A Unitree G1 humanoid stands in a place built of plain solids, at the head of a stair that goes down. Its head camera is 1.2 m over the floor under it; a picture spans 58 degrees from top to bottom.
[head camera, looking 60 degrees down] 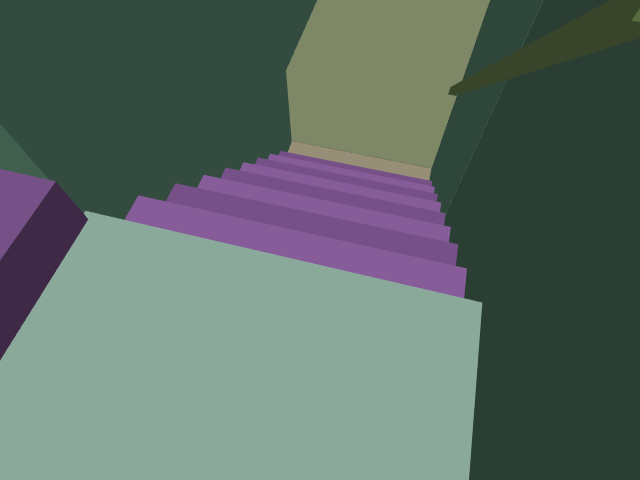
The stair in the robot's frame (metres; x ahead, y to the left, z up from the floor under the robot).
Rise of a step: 0.20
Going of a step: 0.22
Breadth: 1.30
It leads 14 degrees to the right of straight ahead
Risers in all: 9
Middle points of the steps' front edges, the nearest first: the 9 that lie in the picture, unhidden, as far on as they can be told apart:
0.64 0.15 0.00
0.86 0.10 -0.20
1.07 0.04 -0.41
1.28 -0.01 -0.61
1.50 -0.07 -0.81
1.71 -0.12 -1.01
1.92 -0.18 -1.22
2.14 -0.24 -1.42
2.35 -0.29 -1.62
